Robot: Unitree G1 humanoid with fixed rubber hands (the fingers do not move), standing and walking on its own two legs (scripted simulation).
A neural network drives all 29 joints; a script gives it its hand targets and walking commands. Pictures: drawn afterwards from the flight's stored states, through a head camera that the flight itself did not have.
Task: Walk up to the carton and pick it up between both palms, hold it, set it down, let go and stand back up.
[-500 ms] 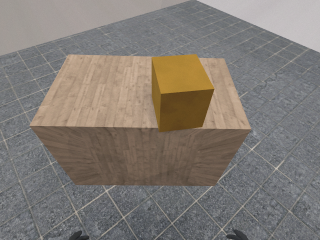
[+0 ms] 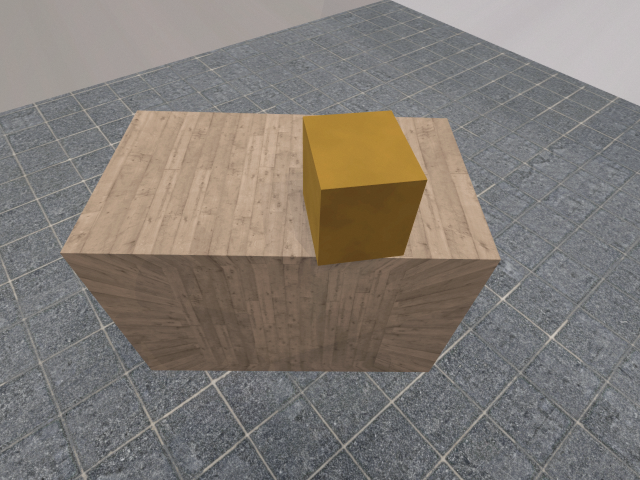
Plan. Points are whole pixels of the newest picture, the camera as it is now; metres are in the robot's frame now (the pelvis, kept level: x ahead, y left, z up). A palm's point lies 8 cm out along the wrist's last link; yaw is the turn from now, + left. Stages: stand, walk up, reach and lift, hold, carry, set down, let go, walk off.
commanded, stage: stand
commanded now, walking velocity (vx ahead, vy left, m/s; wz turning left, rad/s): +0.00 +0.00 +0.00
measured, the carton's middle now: (354, 188) +0.64 -0.08 -0.06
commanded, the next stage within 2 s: walk up in 0.82 s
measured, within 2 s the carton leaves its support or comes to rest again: neither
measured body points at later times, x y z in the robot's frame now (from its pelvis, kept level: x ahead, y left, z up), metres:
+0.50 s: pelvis +0.00 +0.00 +0.01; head +0.00 +0.00 +0.45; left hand +0.01 +0.22 -0.15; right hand +0.00 -0.22 -0.15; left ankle +0.00 +0.12 -0.74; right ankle +0.00 -0.12 -0.74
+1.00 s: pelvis +0.00 +0.00 +0.01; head +0.00 +0.00 +0.46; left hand -0.02 +0.21 -0.16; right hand -0.02 -0.21 -0.16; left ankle +0.00 +0.12 -0.74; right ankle +0.00 -0.12 -0.74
